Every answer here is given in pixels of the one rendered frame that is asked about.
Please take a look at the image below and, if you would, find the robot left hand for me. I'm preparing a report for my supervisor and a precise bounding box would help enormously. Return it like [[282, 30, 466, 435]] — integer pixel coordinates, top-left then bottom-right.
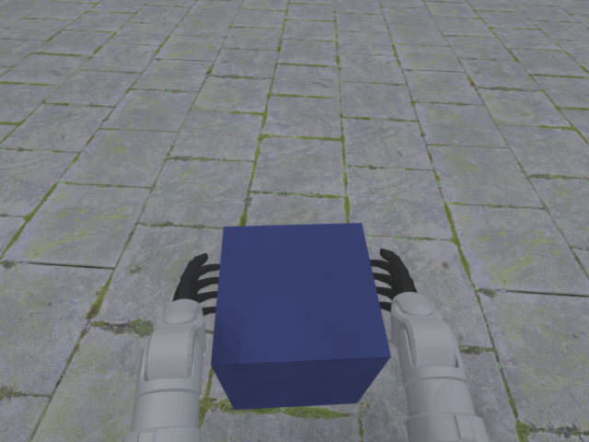
[[172, 253, 220, 316]]

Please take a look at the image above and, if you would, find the right robot forearm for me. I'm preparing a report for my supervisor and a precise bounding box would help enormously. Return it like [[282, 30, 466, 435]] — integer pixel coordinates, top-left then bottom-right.
[[390, 292, 490, 442]]

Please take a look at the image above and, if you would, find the carton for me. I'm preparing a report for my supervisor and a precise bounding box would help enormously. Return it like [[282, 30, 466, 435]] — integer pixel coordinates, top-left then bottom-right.
[[211, 223, 391, 410]]

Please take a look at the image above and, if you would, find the left robot forearm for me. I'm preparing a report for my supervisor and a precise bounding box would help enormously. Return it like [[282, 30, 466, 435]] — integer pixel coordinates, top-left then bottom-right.
[[121, 299, 206, 442]]

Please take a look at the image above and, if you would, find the robot right hand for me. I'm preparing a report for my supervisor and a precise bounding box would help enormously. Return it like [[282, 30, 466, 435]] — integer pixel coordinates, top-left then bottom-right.
[[370, 249, 418, 312]]

